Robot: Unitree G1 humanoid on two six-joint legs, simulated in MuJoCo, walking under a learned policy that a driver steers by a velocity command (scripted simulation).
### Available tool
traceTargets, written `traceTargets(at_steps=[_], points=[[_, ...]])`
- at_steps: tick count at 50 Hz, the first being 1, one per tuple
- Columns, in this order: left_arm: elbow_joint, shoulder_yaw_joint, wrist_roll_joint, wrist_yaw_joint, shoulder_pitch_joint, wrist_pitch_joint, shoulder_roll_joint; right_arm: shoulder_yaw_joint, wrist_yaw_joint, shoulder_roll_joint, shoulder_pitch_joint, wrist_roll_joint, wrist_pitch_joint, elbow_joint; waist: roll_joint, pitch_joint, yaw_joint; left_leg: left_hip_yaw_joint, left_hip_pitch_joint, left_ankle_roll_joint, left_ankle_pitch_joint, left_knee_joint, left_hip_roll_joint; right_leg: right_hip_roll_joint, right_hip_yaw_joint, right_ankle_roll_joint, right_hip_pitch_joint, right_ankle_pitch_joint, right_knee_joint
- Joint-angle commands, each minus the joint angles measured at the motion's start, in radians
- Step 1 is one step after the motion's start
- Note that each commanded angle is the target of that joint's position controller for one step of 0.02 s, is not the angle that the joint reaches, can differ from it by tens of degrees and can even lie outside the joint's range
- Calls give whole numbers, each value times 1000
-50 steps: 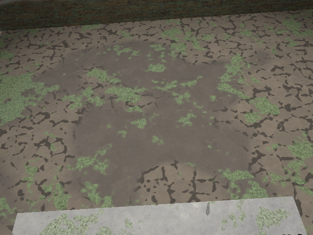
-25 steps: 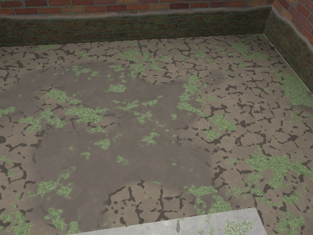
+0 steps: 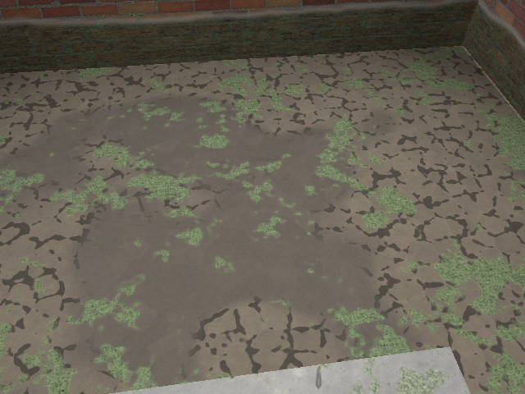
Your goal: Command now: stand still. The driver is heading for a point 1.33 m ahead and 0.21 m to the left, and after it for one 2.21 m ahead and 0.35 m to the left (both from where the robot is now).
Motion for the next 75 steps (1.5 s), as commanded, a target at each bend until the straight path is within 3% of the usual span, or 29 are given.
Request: traceTargets(at_steps=[1,37,38,39,40,41,43,46,47,49,52,53,54,56,58,60,63,64,65,66,67,68,69,70,71,72,73,74,75], points=[[-13,17,0,6,10,-7,87,-23,-5,-92,25,0,-10,-21,24,-9,-3,-127,7,-7,255,-64,188,-123,74,-41,6,148,-31],[176,4,1,20,63,-11,58,-15,-22,-70,140,-2,-17,182,24,40,-11,-147,3,-24,227,-114,184,-139,34,-26,-17,98,-39],[183,1,-1,21,79,-9,46,-13,-19,-67,149,-5,-17,183,40,4,-18,-166,8,-21,8,-161,180,-120,19,-28,3,6,-39],[170,13,2,22,64,-3,62,-43,-14,-141,162,-1,-10,180,91,18,-35,-209,19,20,-328,-184,165,-41,-62,-49,-60,-199,77],[140,26,17,16,-1,3,95,-63,-5,-187,209,-6,-3,179,122,72,-73,-319,27,77,-616,-235,219,8,-119,-66,-210,-326,196],[89,29,28,11,-111,-2,103,-73,-5,-193,219,-1,-4,172,131,166,-101,-414,4,133,-667,-268,297,-21,-154,-65,-337,-303,266],[42,29,26,4,-203,-19,83,-80,-9,-169,218,-3,-18,161,70,199,-106,-434,48,174,-494,-266,343,-94,-129,-40,-472,-188,327],[53,41,44,-11,-171,-43,76,-98,-17,-166,228,-14,-56,155,48,100,-78,-397,161,196,-284,-196,347,-129,-77,-35,-531,-19,470],[56,47,35,-13,-148,-46,84,-99,-17,-169,215,-15,-71,138,52,76,-61,-364,124,202,-241,-177,341,-121,-90,-28,-524,13,522],[39,53,42,-17,-180,-44,93,-97,-11,-153,210,-13,-87,124,55,94,-47,-330,71,199,-178,-149,323,-132,-76,-20,-546,68,569],[18,63,59,-20,-240,-46,110,-99,-19,-167,249,-22,-97,119,61,98,-63,-288,97,192,56,-47,310,-137,-80,-13,-601,117,593],[-2,72,59,-19,-281,-58,117,-95,-28,-139,323,-22,-112,172,74,128,-83,-293,221,176,101,47,314,-175,38,-15,-730,231,549],[-4,87,42,-22,-286,-72,143,-90,-28,-133,363,-29,-121,186,66,115,-104,-254,265,161,30,104,270,-148,37,-19,-784,303,462],[-32,92,37,-29,-351,-89,140,-89,-29,-156,351,-35,-139,177,86,135,-128,-294,184,175,-34,164,275,-136,19,-20,-770,394,416],[-42,73,46,-67,-316,-88,85,-78,-19,-145,223,-20,-145,140,26,101,-89,-191,-219,126,-297,163,208,-141,-107,-29,-340,717,264],[-61,65,19,-89,-335,-79,73,-80,0,-170,205,-19,-144,133,64,136,-111,-171,-336,108,-332,177,219,-131,-143,-33,-181,692,235],[-90,66,11,-57,-348,-62,94,-79,-16,-161,289,-41,-117,175,109,222,-167,-132,-216,93,-166,299,223,-132,-180,-31,-181,476,112],[-64,84,17,-40,-258,-63,126,-78,-35,-169,303,-59,-104,193,80,219,-133,-121,-148,95,-74,424,226,-146,-181,-35,-145,439,47],[-31,97,29,-25,-110,-64,147,-74,-45,-179,314,-69,-96,206,56,163,-80,-108,-93,105,111,605,215,-128,-206,-40,-45,379,14],[43,121,29,-20,122,-67,183,-81,-59,-195,306,-72,-77,215,63,69,28,-126,-113,115,300,915,225,-152,-141,-57,145,314,-53],[77,142,38,-21,298,-71,217,-97,-57,-207,269,-39,-80,222,-62,-44,155,-67,-189,95,125,1324,116,-169,-131,-71,340,356,-108],[97,125,57,-46,363,-86,226,-85,-40,-124,227,-23,-88,206,-156,-51,162,-113,-599,97,-600,1727,-8,-233,-89,-63,540,476,217],[83,87,53,-65,305,-87,203,-66,-46,-56,347,12,-109,155,-220,-110,16,-156,-792,103,-526,1710,56,-361,-19,7,604,1014,495],[92,139,15,-61,323,-77,321,-69,-64,-102,330,44,-115,125,-359,-278,54,-106,-891,71,-338,1562,87,-544,262,-137,642,179,223],[70,124,12,-53,233,-84,209,-73,-54,-130,192,-11,-91,123,-211,-133,50,-85,-863,55,-195,1488,175,-484,306,-181,357,-289,71],[48,102,26,-45,153,-98,137,-81,-39,-130,125,-30,-74,130,-145,16,30,-68,-832,45,-147,1461,185,-449,294,-169,150,-373,40],[52,75,59,-38,140,-126,69,-94,-31,-136,120,-30,-65,152,-20,84,-6,-144,-794,42,48,1261,201,-422,205,-110,7,-129,123],[69,66,56,-29,165,-143,59,-92,-13,-98,124,-16,-50,162,-19,152,-42,-137,-708,23,95,1094,216,-387,91,-72,-153,-1,122],[78,67,43,-18,148,-153,83,-87,4,-54,107,-36,-34,145,-52,150,-66,-127,-638,-5,144,977,211,-385,73,-80,-252,-80,97]])
Keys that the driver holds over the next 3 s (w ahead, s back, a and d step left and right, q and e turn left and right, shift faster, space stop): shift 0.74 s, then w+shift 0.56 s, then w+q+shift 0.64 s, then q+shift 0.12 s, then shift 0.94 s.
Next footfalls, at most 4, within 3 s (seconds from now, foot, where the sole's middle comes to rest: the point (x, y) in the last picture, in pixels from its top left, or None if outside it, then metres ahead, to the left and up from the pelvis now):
1.34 right None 0.37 -0.23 -0.96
1.78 left None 0.64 -0.11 -1.13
2.14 right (291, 308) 1.10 -0.11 -1.31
2.54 left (241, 320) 1.04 0.09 -1.31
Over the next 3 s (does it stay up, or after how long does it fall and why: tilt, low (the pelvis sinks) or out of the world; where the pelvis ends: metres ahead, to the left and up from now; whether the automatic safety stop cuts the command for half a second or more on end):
stays up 1.04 -0.04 -0.54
